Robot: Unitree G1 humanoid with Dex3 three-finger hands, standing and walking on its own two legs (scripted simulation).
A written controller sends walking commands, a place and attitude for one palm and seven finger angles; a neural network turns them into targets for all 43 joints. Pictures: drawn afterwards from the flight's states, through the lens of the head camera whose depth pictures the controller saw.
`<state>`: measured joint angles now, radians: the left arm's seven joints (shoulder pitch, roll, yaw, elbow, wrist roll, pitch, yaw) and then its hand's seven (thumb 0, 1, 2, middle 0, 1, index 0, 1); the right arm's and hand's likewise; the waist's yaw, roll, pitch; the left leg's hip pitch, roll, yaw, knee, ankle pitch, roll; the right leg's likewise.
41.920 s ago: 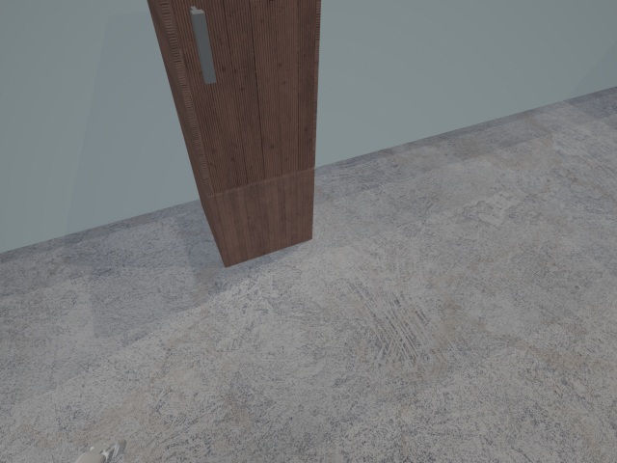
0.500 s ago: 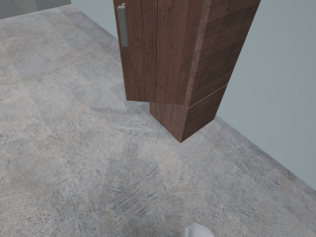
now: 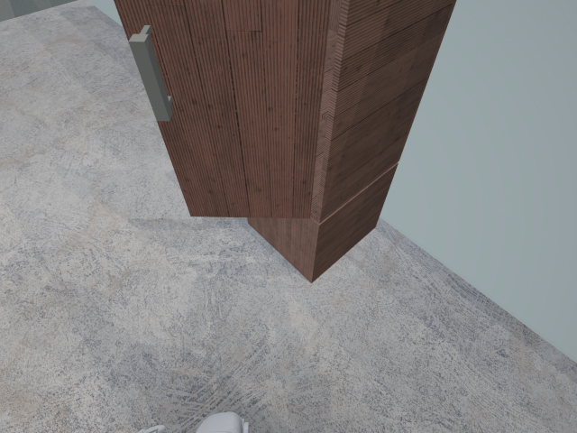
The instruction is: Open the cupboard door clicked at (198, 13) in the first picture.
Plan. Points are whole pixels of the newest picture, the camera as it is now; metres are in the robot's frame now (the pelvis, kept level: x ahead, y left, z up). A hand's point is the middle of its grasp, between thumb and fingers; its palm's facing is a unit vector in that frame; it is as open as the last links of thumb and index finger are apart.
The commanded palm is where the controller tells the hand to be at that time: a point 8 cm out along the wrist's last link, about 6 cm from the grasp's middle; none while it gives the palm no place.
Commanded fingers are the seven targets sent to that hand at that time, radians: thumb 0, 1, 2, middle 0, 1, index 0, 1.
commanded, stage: take the last steps up to it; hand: left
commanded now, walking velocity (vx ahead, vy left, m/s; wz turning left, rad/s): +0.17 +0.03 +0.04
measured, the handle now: (155, 74) +0.67 +0.27 +0.12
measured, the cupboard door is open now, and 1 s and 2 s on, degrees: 46 46 46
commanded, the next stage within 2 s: come to a stop and stand still in 0.08 s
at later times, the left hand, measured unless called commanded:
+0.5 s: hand (158, 432) +0.15 +0.22 -0.18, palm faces +0.02 -0.98 -0.18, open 7.3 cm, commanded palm none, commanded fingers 0.00 0.90 0.90 -0.20 -0.30 -0.20 -0.30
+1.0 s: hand out of the picture +0.13 +0.15 -0.15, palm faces +0.04 -0.97 -0.26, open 7.3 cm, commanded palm none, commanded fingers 0.00 0.90 0.90 -0.20 -0.30 -0.20 -0.30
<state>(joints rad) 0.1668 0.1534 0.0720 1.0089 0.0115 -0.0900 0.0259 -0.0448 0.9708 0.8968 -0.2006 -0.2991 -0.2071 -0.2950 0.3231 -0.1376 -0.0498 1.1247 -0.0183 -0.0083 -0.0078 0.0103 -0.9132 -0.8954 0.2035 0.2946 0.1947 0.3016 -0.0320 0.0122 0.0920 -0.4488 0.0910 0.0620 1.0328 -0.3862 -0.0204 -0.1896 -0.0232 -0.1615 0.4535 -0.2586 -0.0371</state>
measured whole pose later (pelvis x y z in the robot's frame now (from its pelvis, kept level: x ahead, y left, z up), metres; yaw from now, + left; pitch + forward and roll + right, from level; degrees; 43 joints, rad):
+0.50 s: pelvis +0.11 +0.03 +0.00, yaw -1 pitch +0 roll -2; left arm 0.19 0.18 0.06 1.03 0.02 0.06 0.02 0.00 0.91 0.90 -0.19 -0.30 -0.20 -0.29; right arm 0.14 -0.15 -0.04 1.03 -0.02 0.01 -0.06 0.00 -0.94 -0.89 0.21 0.30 0.20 0.30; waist 0.01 -0.02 0.10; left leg -0.28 0.06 0.15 0.48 -0.20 0.05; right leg -0.44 -0.03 -0.01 1.03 -0.46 0.04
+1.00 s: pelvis +0.08 -0.03 +0.01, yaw +0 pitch +0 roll +3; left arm 0.20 0.16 0.04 1.02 0.03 -0.02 0.03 0.00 0.92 0.90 -0.20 -0.30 -0.21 -0.30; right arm 0.22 -0.21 -0.07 1.07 -0.01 0.06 0.00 0.01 -0.91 -0.90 0.20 0.29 0.19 0.30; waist 0.01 0.00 0.07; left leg -0.33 0.00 0.04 0.80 -0.44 -0.05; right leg -0.19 -0.07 -0.07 0.44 -0.25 -0.02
